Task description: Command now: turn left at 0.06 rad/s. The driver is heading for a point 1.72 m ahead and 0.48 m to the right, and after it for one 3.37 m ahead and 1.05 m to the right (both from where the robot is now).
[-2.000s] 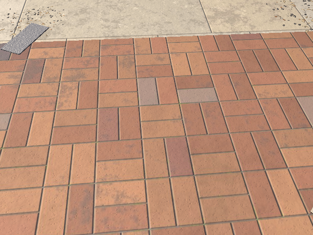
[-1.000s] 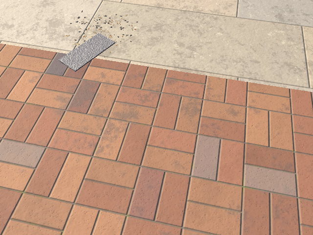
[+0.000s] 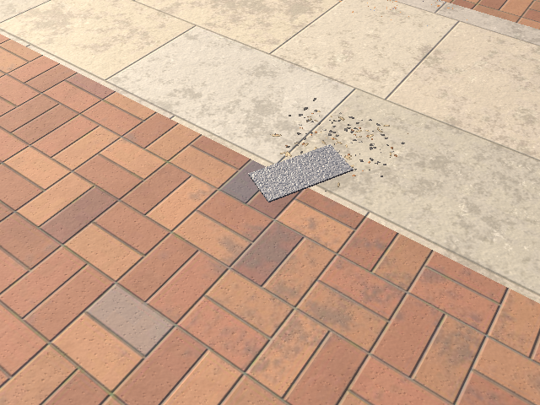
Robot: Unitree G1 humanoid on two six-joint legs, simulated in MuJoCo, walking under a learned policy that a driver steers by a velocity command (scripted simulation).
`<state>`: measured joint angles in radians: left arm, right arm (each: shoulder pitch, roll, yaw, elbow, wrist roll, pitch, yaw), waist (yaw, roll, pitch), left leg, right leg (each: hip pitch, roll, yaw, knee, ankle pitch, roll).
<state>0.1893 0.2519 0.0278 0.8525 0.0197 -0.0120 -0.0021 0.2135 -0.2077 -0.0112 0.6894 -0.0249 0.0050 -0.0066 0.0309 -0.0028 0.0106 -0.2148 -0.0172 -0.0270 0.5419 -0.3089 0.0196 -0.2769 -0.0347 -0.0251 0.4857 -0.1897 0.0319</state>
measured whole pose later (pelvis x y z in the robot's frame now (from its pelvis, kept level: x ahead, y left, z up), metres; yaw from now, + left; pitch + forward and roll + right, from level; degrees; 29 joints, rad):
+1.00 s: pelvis +0.04 -0.01 +0.00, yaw -1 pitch -1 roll +0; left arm 0.23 0.23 0.05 1.12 -0.03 -0.03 0.02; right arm 0.36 -0.22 -0.05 1.00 0.02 -0.04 -0.03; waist -0.01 0.01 -0.01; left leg -0.11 -0.02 -0.01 0.45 -0.34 0.04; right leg -0.35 -0.03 -0.03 0.81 -0.45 -0.04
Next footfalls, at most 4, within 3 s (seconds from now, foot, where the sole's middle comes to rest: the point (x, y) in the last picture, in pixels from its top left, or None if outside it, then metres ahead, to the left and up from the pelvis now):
1.12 right None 0.13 -0.15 -0.77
1.62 left None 0.51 0.07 -0.77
2.16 right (352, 309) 0.81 -0.19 -0.77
2.66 left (306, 219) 1.14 -0.06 -0.77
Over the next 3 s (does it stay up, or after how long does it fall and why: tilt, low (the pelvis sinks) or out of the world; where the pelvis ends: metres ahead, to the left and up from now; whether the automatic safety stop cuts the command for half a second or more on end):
stays up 1.10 -0.17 0.01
